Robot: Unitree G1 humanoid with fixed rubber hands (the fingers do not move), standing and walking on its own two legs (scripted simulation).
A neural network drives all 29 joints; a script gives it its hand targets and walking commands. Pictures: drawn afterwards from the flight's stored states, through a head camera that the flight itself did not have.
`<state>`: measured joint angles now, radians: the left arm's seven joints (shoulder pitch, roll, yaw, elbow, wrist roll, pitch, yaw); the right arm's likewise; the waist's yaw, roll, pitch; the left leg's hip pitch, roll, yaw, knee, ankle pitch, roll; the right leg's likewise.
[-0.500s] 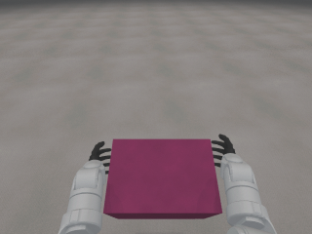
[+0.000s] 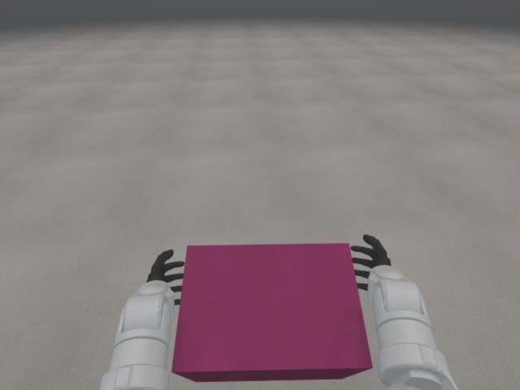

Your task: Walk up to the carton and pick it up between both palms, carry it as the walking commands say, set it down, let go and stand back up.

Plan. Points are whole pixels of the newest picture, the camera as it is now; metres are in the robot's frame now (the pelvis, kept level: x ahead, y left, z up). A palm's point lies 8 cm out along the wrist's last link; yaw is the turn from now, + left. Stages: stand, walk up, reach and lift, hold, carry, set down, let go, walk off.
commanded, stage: hold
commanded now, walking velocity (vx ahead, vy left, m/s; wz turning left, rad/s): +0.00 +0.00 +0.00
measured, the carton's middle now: (268, 316) +0.30 +0.01 -0.06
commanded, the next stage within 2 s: carry in 0.40 s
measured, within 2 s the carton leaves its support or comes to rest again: neither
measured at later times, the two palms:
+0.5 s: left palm (165, 277) +0.30 +0.18 +0.06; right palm (380, 265) +0.32 -0.18 +0.06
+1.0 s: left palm (203, 197) +0.46 +0.14 +0.11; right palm (376, 196) +0.49 -0.22 +0.08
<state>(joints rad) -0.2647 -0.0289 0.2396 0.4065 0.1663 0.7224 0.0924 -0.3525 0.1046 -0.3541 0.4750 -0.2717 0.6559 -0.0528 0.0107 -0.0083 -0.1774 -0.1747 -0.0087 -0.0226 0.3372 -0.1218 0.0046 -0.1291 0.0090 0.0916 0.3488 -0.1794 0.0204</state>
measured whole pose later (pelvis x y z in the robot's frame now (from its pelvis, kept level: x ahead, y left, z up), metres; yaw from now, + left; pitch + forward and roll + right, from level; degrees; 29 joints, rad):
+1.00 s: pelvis +0.20 -0.04 +0.00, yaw +1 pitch +9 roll +6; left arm -0.08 -0.13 0.20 -0.46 0.10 1.14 0.13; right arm -0.21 0.14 -0.21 -0.38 -0.10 1.12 -0.13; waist 0.01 0.01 -0.15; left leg -0.50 -0.06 0.10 0.53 -0.21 0.00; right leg -0.09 -0.09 -0.05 0.45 -0.38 -0.03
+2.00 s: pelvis +0.46 -0.06 -0.01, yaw +3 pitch +4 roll +1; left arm -0.03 -0.13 0.15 -0.44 0.09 1.26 0.17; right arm -0.13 0.13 -0.23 -0.40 -0.10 1.22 -0.12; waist 0.01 0.01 -0.22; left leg -0.28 0.03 0.07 0.50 -0.29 -0.03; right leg -0.41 -0.03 -0.11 0.49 -0.14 -0.04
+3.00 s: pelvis +0.46 -0.05 -0.01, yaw +3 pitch +4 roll +1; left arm -0.03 -0.13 0.16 -0.43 0.10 1.15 0.18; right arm -0.13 0.13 -0.22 -0.32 -0.09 1.04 -0.09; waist 0.01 0.01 -0.13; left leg -0.28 0.02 0.07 0.50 -0.29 -0.02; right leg -0.41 -0.04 -0.11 0.49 -0.14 -0.03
